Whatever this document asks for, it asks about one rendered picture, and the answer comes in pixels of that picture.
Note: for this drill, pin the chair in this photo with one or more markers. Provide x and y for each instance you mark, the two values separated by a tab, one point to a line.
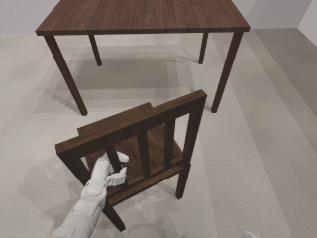
146	135

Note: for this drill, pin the left robot hand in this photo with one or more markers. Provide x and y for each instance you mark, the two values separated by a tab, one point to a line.
102	169

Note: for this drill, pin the left robot forearm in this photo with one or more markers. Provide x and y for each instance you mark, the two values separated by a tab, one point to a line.
83	217

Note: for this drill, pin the table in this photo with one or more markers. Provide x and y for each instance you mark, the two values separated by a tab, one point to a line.
129	17

